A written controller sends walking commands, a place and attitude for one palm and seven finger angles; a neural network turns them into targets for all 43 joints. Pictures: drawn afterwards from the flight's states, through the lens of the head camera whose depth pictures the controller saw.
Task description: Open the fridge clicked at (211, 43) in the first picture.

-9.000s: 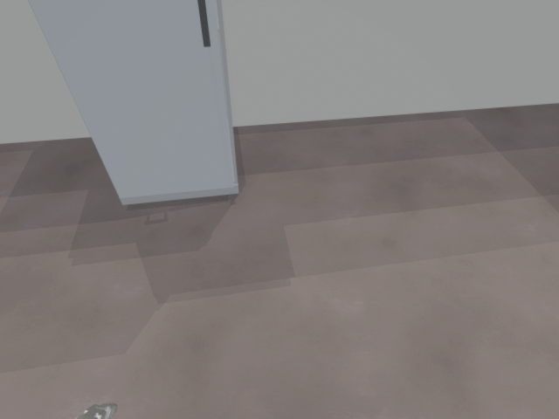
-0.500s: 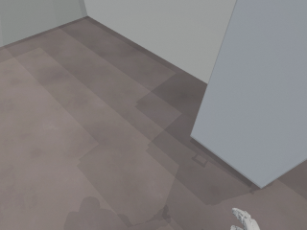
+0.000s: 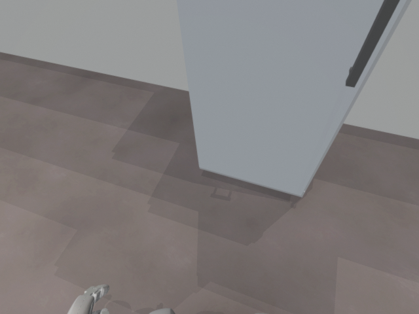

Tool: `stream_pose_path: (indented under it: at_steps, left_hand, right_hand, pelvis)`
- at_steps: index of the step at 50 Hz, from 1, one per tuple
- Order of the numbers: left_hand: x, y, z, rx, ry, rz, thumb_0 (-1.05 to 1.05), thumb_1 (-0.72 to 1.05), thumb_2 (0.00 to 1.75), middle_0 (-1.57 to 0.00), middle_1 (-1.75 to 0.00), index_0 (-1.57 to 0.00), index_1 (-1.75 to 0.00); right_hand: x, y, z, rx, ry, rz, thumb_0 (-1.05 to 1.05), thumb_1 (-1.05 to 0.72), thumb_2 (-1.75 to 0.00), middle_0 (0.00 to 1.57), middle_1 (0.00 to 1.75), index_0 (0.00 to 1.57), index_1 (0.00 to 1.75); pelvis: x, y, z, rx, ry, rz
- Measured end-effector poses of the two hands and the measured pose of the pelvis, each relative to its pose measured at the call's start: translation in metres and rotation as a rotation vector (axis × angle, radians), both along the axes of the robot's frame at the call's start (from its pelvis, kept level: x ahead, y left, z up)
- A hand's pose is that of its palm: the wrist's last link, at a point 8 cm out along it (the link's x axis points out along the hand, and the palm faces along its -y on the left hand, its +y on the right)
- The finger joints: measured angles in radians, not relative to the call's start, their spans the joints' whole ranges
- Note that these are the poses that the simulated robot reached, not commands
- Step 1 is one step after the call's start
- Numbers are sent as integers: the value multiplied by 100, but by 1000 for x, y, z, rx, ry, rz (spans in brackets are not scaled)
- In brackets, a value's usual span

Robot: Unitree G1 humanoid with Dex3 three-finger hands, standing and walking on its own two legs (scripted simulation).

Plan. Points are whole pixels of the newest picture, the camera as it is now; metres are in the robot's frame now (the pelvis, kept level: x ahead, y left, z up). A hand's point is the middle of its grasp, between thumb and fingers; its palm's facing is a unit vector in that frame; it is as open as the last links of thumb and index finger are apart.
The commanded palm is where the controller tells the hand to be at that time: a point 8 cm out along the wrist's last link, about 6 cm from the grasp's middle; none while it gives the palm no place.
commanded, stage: turn to face it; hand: right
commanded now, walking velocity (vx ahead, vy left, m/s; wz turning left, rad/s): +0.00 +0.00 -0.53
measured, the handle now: (371, 36) +0.66 -0.34 +0.15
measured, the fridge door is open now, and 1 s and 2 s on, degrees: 0 0 0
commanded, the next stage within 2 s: take the last steps up to it in 0.50 s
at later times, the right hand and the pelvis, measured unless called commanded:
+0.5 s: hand out of the picture +0.09 -0.19 -0.13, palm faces +0.22 +0.93 -0.29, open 7.4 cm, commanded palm none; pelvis +0.00 +0.03 +0.01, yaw -13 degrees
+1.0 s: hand out of the picture -0.12 -0.15 -0.16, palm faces +0.41 +0.90 -0.17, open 7.4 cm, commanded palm none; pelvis +0.00 +0.00 +0.02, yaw -19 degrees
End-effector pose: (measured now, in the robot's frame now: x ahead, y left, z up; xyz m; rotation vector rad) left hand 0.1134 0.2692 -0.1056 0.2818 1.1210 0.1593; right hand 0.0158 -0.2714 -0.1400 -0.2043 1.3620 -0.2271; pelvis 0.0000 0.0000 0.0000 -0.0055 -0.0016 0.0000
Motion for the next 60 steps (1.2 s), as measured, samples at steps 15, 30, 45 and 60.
stream_pose_path:
  at_steps: [15, 30, 45, 60]
  left_hand:
    - [6, -40, 6, -55, 32, -105, 1, 91, 89, -21, -30, -20, -30]
    - [-26, 11, -31, -110, 191, -127, 1, 91, 89, -21, -30, -20, -30]
    - [1, -34, -8, -44, 148, -292, 1, 91, 90, -20, -30, -20, -30]
    - [-66, -80, -12, -94, 354, -150, 0, 91, 89, -21, -30, -20, -30]
  right_hand:
    - [52, -5, 36, -9, -239, -79, 1, -91, -90, 20, 30, 20, 30]
    - [7, 61, 50, -55, -246, -171, 1, -91, -90, 20, 30, 20, 30]
    - [-147, 84, 12, 89, 37, -423, 1, -91, -90, 20, 30, 20, 30]
    - [-41, 35, 12, 120, -15, -344, 1, -91, -90, 19, 30, 20, 30]
  pelvis:
    - [5, -4, 20, 23, -26, -152]
    - [-1, 44, 16, -27, -41, -276]
    - [-6, 15, 17, 16, -13, -349]
    - [49, -19, 21, 3, -36, -327]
